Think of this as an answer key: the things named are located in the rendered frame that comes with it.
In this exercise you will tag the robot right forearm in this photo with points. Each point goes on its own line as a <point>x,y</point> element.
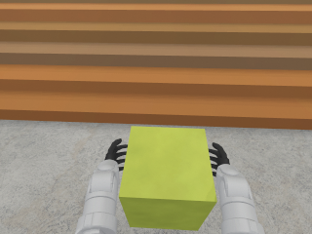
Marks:
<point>236,202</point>

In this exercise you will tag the robot left hand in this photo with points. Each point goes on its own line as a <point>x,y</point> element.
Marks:
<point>112,155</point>

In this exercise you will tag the robot right hand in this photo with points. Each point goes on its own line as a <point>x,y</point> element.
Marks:
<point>221,156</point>

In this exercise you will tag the robot left forearm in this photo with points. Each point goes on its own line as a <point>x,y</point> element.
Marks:
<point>99,213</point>

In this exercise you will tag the carton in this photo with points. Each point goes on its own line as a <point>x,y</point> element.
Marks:
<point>167,180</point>

